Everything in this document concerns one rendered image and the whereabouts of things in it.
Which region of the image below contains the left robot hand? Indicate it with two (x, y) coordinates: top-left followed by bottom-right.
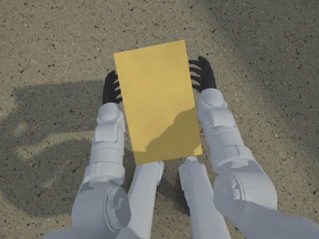
(103, 70), (123, 105)

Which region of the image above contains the left robot thigh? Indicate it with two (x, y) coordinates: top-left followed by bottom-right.
(115, 161), (164, 239)

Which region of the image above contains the robot left upper arm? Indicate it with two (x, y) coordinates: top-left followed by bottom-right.
(41, 185), (132, 239)

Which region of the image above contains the robot left forearm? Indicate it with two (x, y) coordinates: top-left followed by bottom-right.
(76, 103), (127, 198)

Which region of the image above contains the right robot hand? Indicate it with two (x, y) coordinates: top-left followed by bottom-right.
(188, 56), (217, 93)

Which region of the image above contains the carton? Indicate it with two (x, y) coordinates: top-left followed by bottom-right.
(114, 40), (202, 165)

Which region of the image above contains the robot right foot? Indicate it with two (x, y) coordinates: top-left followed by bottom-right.
(179, 180), (190, 216)

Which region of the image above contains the robot right upper arm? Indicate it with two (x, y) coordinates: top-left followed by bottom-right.
(213, 170), (319, 239)

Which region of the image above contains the robot right forearm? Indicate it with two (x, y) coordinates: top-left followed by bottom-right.
(197, 88), (266, 175)

